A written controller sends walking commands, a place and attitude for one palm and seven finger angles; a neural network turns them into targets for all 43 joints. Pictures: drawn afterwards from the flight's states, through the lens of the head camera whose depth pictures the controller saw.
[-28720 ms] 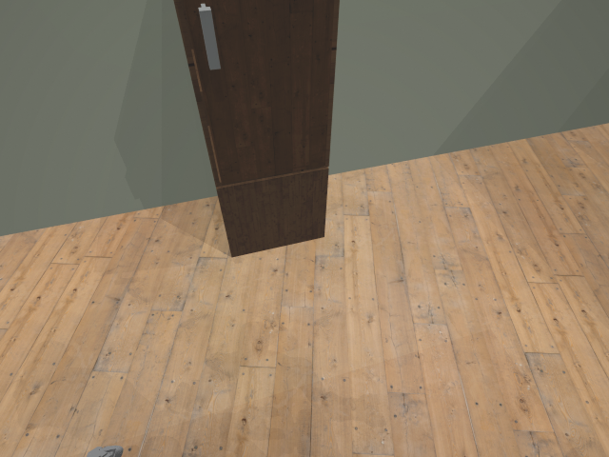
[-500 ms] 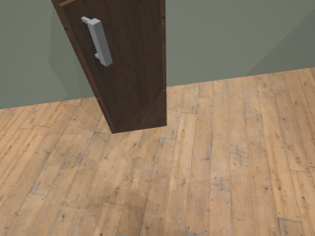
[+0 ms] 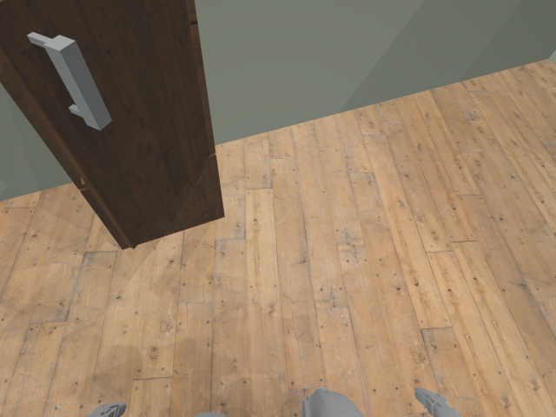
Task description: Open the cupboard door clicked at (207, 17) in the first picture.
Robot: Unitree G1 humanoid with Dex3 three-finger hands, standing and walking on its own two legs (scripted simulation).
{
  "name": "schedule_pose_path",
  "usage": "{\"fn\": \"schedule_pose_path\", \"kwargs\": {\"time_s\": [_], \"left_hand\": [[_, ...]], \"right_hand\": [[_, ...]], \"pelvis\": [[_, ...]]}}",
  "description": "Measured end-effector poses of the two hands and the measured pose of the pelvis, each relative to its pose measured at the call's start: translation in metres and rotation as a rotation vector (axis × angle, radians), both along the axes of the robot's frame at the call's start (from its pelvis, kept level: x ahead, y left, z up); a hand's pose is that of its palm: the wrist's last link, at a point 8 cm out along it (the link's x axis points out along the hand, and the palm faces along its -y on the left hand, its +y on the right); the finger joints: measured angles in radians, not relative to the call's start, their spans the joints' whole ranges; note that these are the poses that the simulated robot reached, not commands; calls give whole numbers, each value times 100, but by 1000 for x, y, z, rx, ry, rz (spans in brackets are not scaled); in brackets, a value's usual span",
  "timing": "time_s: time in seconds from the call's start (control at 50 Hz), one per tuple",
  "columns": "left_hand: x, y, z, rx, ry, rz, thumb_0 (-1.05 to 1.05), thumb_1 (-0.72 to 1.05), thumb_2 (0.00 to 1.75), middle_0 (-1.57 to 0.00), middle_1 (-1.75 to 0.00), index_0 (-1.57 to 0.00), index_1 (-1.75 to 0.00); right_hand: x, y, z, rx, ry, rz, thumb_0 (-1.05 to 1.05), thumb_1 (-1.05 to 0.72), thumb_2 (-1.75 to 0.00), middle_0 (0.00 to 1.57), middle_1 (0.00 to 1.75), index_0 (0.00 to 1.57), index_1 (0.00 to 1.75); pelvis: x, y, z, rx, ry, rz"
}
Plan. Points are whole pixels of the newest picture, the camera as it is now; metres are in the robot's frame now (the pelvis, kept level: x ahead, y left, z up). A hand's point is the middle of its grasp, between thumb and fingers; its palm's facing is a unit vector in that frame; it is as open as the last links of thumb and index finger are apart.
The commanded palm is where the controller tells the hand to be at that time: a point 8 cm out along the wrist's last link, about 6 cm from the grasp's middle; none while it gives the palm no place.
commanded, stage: walk to a spot facing it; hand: left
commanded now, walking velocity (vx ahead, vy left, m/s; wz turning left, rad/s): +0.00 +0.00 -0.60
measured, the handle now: (70, 82) +0.51 +0.37 +0.14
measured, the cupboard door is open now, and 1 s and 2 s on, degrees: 42 42 42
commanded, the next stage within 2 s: none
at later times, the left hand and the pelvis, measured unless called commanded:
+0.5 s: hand (190, 370) +0.19 +0.16 -0.17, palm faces -0.33 -0.92 -0.20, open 7.4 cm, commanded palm none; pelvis +0.03 +0.00 +0.00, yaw -20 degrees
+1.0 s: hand (237, 326) +0.27 +0.10 -0.18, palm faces -0.60 -0.78 -0.18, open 7.4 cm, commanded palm none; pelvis +0.12 -0.05 +0.00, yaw -40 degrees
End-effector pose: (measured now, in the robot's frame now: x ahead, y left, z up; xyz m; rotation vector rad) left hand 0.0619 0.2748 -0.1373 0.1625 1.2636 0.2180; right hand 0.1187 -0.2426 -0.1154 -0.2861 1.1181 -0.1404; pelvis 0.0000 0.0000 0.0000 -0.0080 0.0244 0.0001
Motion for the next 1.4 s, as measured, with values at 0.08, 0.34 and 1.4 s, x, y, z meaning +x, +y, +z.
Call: {"fn": "schedule_pose_path", "kwargs": {"time_s": [0.08,0.34,1.4], "left_hand": [[38,-8,10,7,-56,-86,1,91,90,-20,-30,-20,-30],[94,-46,1,18,-19,-335,1,91,90,-20,-30,-20,-30],[402,-397,8,-89,-134,-1016,0,91,90,-20,-30,-20,-30]], "right_hand": [[-34,-15,-6,4,59,-71,0,-90,-90,20,30,20,30],[-99,-50,-9,-8,93,-349,1,-91,-90,20,30,20,29],[-119,-86,-25,193,238,-1057,1,-91,-90,20,30,19,29]], "pelvis": [[4,-5,1,-24,-13,-52],[15,-8,-5,23,-12,-242],[205,-185,-4,-3,-15,-865]]}}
